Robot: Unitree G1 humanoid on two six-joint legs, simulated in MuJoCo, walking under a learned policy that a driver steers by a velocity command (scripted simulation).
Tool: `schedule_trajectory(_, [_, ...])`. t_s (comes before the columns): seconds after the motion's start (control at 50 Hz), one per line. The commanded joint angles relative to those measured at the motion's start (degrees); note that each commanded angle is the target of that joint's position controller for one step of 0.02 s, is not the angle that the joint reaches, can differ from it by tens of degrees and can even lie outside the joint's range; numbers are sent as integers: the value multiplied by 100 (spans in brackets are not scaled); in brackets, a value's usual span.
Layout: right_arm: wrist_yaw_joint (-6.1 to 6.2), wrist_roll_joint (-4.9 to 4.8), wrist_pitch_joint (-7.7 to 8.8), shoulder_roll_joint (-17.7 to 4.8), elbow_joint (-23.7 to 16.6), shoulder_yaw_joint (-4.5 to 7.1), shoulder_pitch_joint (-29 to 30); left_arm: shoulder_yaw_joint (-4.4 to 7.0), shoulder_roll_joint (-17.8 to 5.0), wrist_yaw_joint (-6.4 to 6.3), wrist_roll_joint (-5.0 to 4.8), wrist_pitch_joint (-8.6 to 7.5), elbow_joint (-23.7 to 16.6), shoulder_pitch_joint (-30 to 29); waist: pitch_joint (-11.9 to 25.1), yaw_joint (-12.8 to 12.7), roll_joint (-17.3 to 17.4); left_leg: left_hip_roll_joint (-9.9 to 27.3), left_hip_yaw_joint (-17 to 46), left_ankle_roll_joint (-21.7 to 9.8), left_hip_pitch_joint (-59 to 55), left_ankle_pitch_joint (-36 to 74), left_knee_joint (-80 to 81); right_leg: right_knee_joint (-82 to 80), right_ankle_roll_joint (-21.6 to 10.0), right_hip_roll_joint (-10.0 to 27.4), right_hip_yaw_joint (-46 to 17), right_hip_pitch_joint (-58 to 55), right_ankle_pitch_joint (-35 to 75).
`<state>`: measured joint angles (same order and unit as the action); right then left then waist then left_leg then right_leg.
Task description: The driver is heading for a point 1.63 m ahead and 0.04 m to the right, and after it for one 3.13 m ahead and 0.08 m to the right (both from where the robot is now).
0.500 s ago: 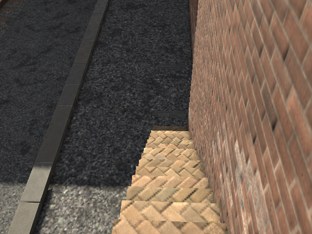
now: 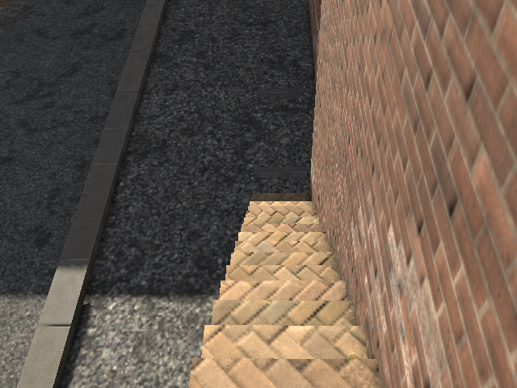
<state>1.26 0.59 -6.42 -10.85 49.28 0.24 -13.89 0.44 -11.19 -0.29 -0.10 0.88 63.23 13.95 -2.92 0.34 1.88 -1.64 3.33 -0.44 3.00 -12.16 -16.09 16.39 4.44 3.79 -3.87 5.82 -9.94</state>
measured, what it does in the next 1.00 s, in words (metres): stands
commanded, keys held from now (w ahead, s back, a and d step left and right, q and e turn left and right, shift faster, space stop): no key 1.00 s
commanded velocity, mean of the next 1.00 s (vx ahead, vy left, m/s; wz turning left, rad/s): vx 0.00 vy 0.00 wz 0.00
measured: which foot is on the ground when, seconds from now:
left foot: down 0.00-1.00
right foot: down 0.00-1.00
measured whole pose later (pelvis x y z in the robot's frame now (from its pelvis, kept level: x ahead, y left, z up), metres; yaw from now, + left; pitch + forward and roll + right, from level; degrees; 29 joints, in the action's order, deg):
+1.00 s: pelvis -0.01 +0.02 +0.00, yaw +1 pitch -1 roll +1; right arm 0.8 -0.2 -6.0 -9.4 50.2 0.2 -15.5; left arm 2.2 -11.7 -1.2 -0.8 -0.9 65.6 20.7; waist -0.8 -0.1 -0.5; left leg -4.6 4.2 -2.3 2.5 -8.8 -12.1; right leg 15.0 6.4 6.9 -3.9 6.1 -8.5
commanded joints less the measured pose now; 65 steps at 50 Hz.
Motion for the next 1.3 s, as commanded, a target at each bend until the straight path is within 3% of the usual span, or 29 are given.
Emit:
schedule_trajectory(0.02, [0,5,50,-429,-259,93,-177,88,-598,-47,20,-31,-58,450,148,-29,-189,420,510,-99,-343,2225,118,-203,-39,224,-170,257,988])
schedule_trajectory(0.32, [-45,-9,57,-413,-372,104,-138,133,-683,-77,41,-117,-131,575,72,-38,-136,385,584,-249,-325,2043,298,-215,117,329,-58,493,382])
schedule_trajectory(0.34, [-55,-76,73,-481,-337,131,-289,133,-667,-86,7,-126,-98,627,96,-47,-139,399,567,-231,-316,2097,324,-232,99,337,-56,403,485])
schedule_trajectory(0.38, [-62,-73,82,-466,-356,140,-270,136,-671,-96,9,-130,-77,665,70,-57,-163,386,560,-232,-318,2100,331,-232,104,348,-43,406,500])
schedule_trajectory(0.4, [-56,-79,59,-369,-354,110,-175,195,-807,-79,-52,-167,-28,695,119,-82,-362,418,613,-268,-382,1960,332,-287,100,388,-21,458,387])
schedule_trajectory(0.44, [-47,-83,35,-400,-354,120,-154,199,-757,-62,-39,-196,-2,705,82,-69,-241,405,599,-289,-377,1803,360,-324,89,405,-35,524,324])
schedule_trajectory(0.48, [-56,-61,87,-380,-285,115,-299,234,-762,-75,-102,-206,54,758,13,-21,-265,440,649,-286,-414,1541,413,-411,63,412,-77,595,203])
schedule_trajectory(0.56, [-58,-67,100,-370,-240,121,-287,253,-736,-91,-73,-210,92,856,-66,-39,-138,413,658,-298,-289,1544,445,-419,69,407,-58,552,244])
schedule_trajectory(1.0, [-34,-81,78,-310,-132,91,-334,275,-661,-100,-74,-190,241,1218,-54,-27,-247,356,586,-295,-259,1740,446,-433,88,350,5,539,293])
schedule_trajectory(1.02, [-19,-110,34,-358,-152,99,-200,255,-650,-95,-16,-190,200,1142,-94,-63,-102,305,524,-297,-162,1885,413,-412,105,361,34,512,422])
schedule_trajectory(1.04, [-10,-102,17,-333,-160,92,-216,262,-668,-89,-19,-194,206,1172,-27,-57,-178,312,534,-295,-203,1931,402,-394,108,348,45,490,450])
schedule_trajectory(1.08, [17,-93,9,-329,-193,76,-179,255,-636,-122,-33,-169,201,1214,57,-55,-239,279,535,-279,-164,945,527,-400,74,265,128,504,-126])
schedule_trajectory(1.12, [48,-90,14,-354,-240,70,-89,252,-595,-164,-32,-151,147,1155,-154,-62,-176,276,638,-283,179,-147,774,-352,31,194,192,569,-434])
schedule_trajectory(1.16, [94,-120,36,-384,-259,74,-92,252,-601,-182,-16,-203,48,1119,-296,-132,-106,293,717,-293,298,-440,770,-368,-6,233,136,622,-361])
schedule_trajectory(1.28, [152,-206,115,-416,-368,84,-144,268,-710,-198,-137,-348,-35,1126,-117,-59,-196,262,580,-307,-171,624,256,-164,-159,182,168,718,-243])
schedule_trajectory(1.3, [143,-213,150,-492,-420,127,-195,212,-546,-220,-96,-314,-103,1099,-122,-30,5,145,419,-294,-188,789,62,15,-204,88,207,699,-249])
Velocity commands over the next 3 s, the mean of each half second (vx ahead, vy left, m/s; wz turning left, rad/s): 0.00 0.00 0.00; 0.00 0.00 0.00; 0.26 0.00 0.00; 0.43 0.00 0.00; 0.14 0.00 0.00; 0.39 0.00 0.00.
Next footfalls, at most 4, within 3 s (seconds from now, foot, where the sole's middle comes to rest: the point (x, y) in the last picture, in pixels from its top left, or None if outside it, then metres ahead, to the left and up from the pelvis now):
none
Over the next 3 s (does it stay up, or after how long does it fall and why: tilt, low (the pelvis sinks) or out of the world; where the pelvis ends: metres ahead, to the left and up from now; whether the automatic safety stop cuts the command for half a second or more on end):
stays up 0.04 0.01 -0.01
